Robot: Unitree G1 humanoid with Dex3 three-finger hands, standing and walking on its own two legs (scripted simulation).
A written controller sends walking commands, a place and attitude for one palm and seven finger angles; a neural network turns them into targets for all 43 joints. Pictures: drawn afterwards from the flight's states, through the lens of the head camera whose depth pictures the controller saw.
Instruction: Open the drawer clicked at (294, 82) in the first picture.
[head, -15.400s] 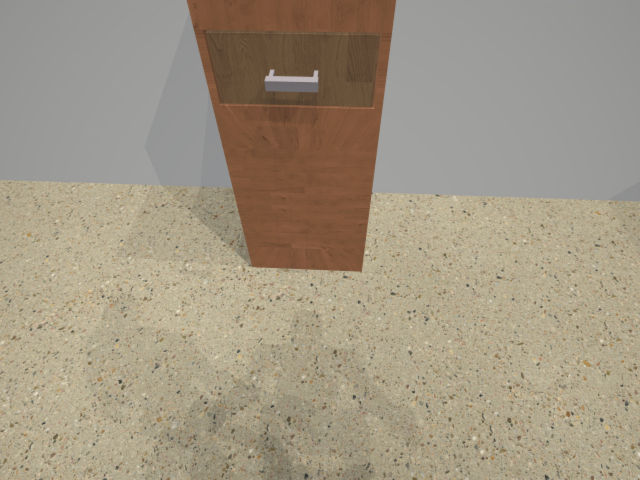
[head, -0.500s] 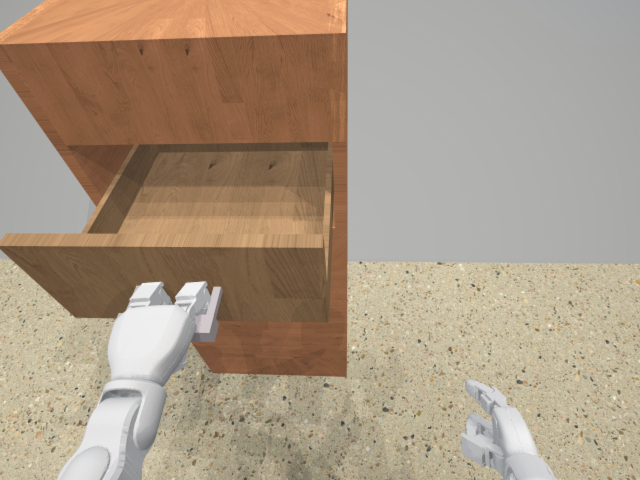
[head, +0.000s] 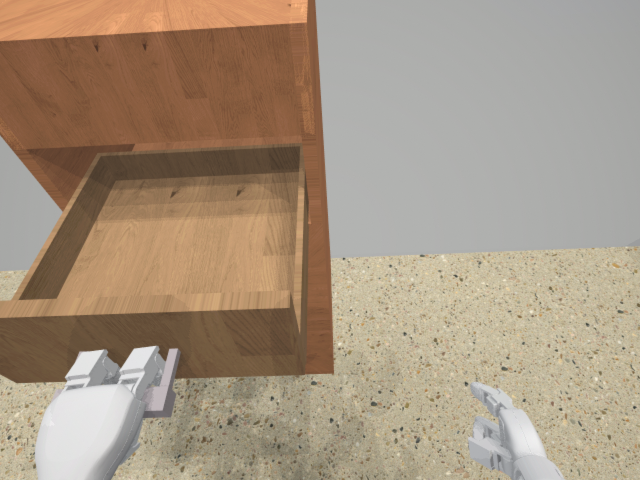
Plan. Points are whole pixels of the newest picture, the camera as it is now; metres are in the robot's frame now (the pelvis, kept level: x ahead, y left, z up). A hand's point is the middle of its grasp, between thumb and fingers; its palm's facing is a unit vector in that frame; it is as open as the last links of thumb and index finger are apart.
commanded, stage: pull the drawer open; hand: left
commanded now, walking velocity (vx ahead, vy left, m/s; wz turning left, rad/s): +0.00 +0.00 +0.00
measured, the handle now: (120, 381) +0.21 +0.24 +0.06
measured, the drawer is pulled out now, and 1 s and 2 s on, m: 0.27 0.30 0.30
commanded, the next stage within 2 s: open the thumb to release the handle in 0.38 s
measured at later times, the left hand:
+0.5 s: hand (115, 464) +0.13 +0.23 +0.04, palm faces +0.05 -0.08 -1.00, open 5.7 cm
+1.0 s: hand (105, 464) +0.13 +0.24 +0.04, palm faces +0.04 -0.09 -1.00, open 12.5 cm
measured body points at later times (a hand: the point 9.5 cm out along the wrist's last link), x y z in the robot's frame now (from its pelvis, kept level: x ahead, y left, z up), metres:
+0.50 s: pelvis -0.03 +0.00 -0.01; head -0.03 -0.03 +0.44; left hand +0.12 +0.23 +0.09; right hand +0.18 -0.20 -0.10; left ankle -0.07 +0.12 -0.71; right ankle -0.02 -0.11 -0.72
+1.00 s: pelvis -0.05 +0.00 +0.01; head -0.04 -0.04 +0.45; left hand +0.12 +0.24 +0.09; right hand +0.19 -0.20 -0.09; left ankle -0.07 +0.12 -0.71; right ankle -0.02 -0.11 -0.72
